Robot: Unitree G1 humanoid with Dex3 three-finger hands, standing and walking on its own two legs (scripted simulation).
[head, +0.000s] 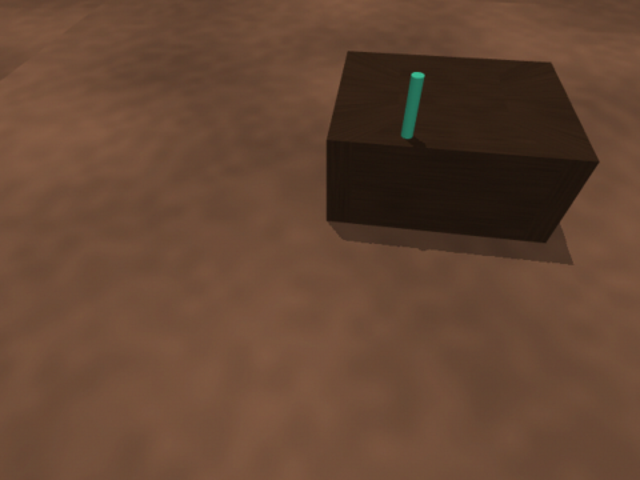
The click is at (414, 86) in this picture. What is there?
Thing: slim round
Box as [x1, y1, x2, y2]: [401, 72, 424, 138]
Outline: 420,72 413,72 411,74 401,136 405,138 411,137 413,132 424,76
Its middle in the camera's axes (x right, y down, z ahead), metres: +0.31 -0.47 +1.34
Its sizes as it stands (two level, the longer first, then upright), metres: 0.043 0.043 0.225
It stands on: a support 0.42 m high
